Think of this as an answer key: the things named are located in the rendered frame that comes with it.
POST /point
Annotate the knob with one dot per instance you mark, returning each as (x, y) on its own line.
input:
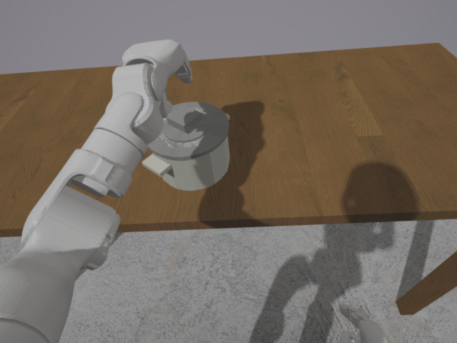
(184, 118)

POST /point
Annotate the pot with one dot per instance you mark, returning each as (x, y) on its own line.
(192, 174)

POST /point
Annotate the robot right hand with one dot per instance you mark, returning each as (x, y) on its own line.
(370, 332)

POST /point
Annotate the table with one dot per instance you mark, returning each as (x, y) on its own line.
(322, 137)

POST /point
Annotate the robot left upper arm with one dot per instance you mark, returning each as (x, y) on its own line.
(37, 285)

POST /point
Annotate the left robot forearm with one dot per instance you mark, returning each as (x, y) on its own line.
(108, 158)

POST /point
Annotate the lid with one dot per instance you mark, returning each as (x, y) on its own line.
(200, 140)

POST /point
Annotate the robot left hand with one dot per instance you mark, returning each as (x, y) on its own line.
(171, 56)

